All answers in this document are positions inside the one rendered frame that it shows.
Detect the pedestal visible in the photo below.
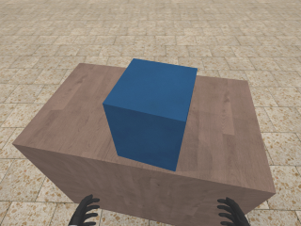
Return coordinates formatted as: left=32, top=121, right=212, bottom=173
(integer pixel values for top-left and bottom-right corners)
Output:
left=11, top=62, right=277, bottom=226

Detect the carton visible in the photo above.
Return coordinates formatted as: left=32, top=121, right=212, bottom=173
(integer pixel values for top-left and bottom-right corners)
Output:
left=103, top=58, right=198, bottom=171

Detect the left robot hand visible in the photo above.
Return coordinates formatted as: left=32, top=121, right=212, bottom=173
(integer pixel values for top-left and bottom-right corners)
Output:
left=68, top=194, right=100, bottom=226

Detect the right robot hand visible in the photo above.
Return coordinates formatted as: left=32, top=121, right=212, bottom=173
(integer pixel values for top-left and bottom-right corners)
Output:
left=217, top=197, right=250, bottom=226

